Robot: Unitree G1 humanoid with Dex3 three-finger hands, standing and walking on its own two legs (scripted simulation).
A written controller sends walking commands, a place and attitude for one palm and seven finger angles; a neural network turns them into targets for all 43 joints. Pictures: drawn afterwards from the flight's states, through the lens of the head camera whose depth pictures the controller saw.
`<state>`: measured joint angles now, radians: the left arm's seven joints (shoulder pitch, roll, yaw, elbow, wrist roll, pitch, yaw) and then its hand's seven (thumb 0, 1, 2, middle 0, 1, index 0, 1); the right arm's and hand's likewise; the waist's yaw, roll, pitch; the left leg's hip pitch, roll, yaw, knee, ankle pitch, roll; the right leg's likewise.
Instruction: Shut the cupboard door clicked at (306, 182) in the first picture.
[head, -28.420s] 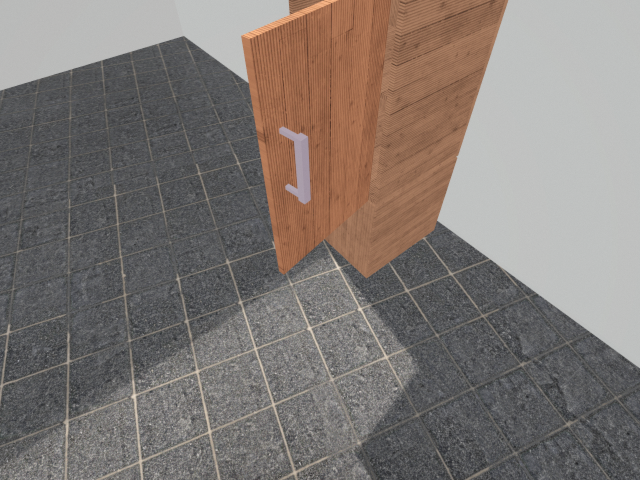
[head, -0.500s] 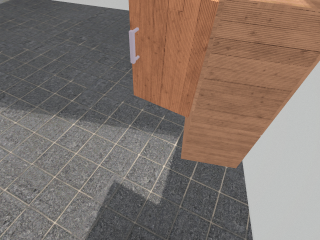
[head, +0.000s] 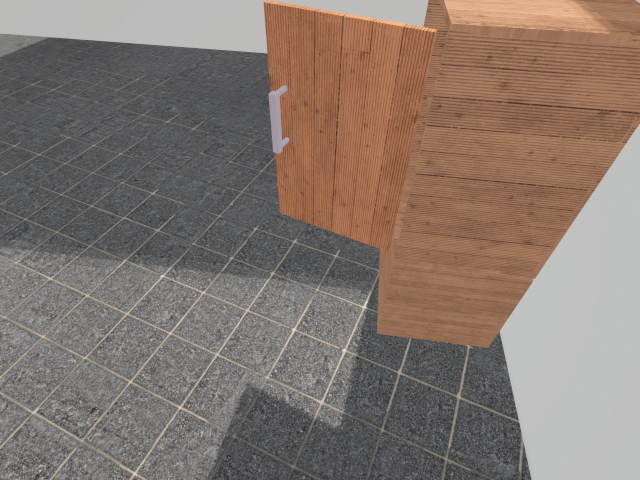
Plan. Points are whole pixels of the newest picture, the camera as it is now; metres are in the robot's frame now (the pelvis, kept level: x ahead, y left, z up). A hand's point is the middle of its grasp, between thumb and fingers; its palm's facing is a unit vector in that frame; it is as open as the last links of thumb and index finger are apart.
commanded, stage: let the arm hang, fingers relaxed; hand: left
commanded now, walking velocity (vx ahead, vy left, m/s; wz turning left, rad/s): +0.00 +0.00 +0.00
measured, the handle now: (280, 120) +0.90 +0.15 +0.00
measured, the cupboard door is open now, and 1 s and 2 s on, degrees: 71 71 71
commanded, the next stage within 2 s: look to check the result in 0.26 s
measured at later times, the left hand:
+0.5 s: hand out of the picture -0.03 +0.16 -0.18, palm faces +0.03 -0.98 -0.18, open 7.4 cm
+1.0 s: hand out of the picture +0.03 +0.16 -0.17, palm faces +0.01 -0.98 -0.21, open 7.4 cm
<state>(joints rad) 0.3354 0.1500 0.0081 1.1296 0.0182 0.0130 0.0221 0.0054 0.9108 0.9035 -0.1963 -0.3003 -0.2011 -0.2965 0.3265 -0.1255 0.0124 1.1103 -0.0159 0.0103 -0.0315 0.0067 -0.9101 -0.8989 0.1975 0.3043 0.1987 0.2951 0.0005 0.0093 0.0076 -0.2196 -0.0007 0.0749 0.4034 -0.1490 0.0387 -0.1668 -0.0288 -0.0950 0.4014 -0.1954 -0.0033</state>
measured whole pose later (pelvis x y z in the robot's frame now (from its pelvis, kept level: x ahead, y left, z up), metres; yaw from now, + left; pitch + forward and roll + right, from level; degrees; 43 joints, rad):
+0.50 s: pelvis +0.00 -0.01 +0.00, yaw +0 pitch -2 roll +0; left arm 0.34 0.14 0.02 1.14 0.02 0.01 0.02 0.00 0.91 0.90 -0.20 -0.30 -0.20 -0.30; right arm 0.32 -0.14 0.00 1.12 -0.02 0.01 -0.03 0.01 -0.91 -0.90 0.20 0.30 0.20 0.29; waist -0.01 0.01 0.03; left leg -0.23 0.01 0.08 0.41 -0.15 0.03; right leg -0.18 -0.02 -0.09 0.42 -0.20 -0.01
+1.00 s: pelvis +0.02 -0.02 +0.00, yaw +0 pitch -1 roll +0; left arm 0.25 0.17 0.02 1.12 0.02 0.00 0.02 0.00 0.91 0.90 -0.20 -0.30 -0.20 -0.30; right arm 0.26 -0.17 0.00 1.11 -0.01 0.01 -0.03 0.01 -0.91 -0.90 0.20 0.30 0.20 0.29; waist -0.01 0.01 0.04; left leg -0.21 0.02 0.06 0.41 -0.17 0.01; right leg -0.15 -0.01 -0.10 0.40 -0.22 -0.03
